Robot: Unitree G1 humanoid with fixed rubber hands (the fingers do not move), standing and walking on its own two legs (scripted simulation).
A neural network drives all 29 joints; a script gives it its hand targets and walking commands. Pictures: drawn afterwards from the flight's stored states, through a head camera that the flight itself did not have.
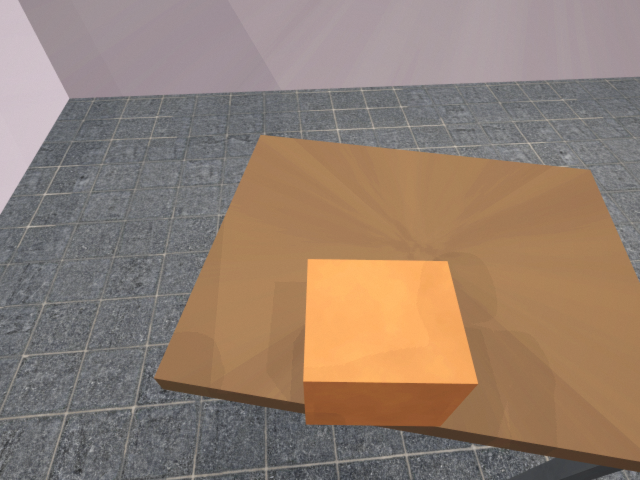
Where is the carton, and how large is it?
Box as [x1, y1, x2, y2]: [303, 259, 477, 426]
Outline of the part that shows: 308,259 303,375 306,424 439,426 477,384 447,261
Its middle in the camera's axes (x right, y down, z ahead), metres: +0.08 +0.15 +0.56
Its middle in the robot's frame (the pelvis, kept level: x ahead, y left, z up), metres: +0.30 -0.07 -0.05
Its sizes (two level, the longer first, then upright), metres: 0.196 0.172 0.172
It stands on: a table, 0.64 m high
